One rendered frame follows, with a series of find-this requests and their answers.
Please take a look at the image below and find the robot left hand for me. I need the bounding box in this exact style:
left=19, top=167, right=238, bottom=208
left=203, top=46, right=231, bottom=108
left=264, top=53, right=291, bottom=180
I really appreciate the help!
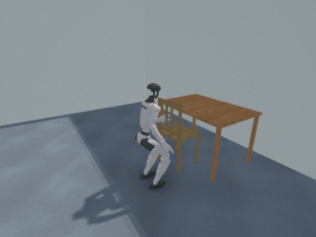
left=160, top=115, right=171, bottom=123

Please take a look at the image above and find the robot right upper arm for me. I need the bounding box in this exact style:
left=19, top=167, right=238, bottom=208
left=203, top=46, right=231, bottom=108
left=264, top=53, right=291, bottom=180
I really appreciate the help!
left=148, top=104, right=161, bottom=130

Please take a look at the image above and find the humanoid robot head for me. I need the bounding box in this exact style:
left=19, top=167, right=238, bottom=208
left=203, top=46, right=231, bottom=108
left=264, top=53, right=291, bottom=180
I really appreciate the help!
left=144, top=83, right=161, bottom=104

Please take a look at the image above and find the left robot shin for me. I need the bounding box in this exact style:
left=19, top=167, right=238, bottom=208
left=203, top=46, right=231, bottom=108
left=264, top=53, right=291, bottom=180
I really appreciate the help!
left=143, top=152, right=159, bottom=175

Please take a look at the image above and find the robot right hand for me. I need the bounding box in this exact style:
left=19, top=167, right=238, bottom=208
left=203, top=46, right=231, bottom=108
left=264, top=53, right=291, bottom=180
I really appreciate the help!
left=162, top=143, right=174, bottom=158

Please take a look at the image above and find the chair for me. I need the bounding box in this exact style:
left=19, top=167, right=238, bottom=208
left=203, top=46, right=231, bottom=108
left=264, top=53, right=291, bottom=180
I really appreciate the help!
left=157, top=98, right=200, bottom=174

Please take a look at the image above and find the table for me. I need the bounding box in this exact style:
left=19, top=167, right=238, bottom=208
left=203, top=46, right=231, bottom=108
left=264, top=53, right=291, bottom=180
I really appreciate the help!
left=160, top=94, right=263, bottom=182

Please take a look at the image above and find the robot right forearm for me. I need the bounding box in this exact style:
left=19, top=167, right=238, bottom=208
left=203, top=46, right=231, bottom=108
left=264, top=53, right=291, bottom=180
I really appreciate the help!
left=151, top=124, right=167, bottom=146

